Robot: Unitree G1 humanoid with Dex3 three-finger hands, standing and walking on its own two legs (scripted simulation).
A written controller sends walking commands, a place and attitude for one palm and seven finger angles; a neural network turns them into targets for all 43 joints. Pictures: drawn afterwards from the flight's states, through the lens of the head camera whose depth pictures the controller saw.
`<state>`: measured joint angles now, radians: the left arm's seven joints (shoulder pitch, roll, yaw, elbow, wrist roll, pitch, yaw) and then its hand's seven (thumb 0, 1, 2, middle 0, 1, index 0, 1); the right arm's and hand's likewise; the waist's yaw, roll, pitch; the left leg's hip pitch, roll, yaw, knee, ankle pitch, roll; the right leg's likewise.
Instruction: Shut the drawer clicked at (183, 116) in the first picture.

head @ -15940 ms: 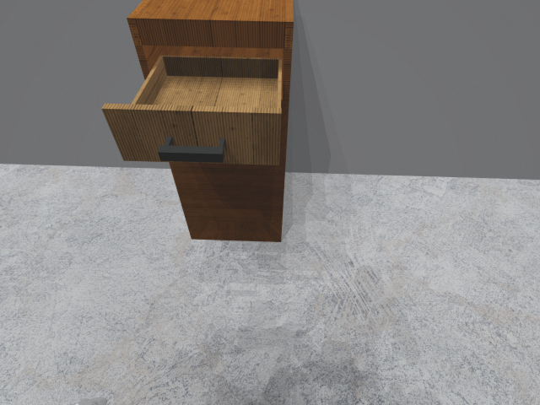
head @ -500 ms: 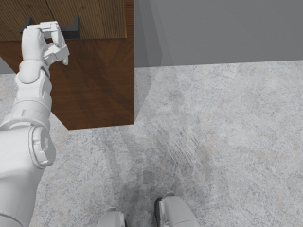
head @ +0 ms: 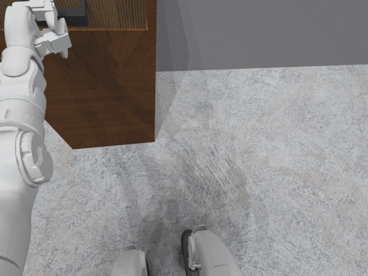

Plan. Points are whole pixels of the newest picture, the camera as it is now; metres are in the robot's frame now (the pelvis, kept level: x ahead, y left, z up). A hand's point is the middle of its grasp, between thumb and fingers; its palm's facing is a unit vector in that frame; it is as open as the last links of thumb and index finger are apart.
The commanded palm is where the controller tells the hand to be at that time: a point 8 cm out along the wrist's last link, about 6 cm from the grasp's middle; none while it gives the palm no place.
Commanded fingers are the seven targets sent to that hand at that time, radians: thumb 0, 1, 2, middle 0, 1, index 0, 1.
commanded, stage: pull the fist back off the drawer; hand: left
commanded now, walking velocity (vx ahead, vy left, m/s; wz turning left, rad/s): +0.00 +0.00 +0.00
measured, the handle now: (51, 9) +0.65 +0.17 +0.10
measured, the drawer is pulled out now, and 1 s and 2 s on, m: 0.00 0.00 0.00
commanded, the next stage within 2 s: draw the hand back to the body in 0.70 s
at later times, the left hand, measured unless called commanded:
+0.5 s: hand (67, 36) +0.57 +0.14 +0.11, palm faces -0.02 -1.00 -0.04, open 3.3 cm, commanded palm +0.55 +0.17 +0.10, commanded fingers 0.00 0.90 0.90 -1.40 -1.60 -1.40 -1.60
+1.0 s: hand (58, 46) +0.53 +0.14 +0.12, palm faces -0.02 -1.00 -0.05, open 3.3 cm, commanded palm +0.48 +0.19 +0.13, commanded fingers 0.00 0.90 0.90 -1.40 -1.60 -1.40 -1.60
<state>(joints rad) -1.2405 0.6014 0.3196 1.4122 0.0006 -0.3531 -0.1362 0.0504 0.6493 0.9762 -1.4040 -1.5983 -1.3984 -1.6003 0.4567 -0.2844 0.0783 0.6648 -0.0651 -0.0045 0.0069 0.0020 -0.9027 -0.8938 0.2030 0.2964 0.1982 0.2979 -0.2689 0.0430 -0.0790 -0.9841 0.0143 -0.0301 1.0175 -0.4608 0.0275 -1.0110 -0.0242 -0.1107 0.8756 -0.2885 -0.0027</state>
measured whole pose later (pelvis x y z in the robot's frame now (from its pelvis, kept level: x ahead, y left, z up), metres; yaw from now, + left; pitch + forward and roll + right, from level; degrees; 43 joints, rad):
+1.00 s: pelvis +0.06 +0.00 +0.03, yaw -4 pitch +19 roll -2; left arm -0.65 0.36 0.36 0.83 -0.13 -0.34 -0.17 0.02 0.89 0.90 -1.40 -1.60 -1.40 -1.60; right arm 0.44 -0.26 0.00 0.57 0.00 0.09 0.04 0.00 -0.90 -0.89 0.20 0.30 0.20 0.30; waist -0.13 0.05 -0.13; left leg -0.66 0.03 0.05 0.81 -0.47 0.03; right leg -0.76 0.01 -0.02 0.74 -0.32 0.00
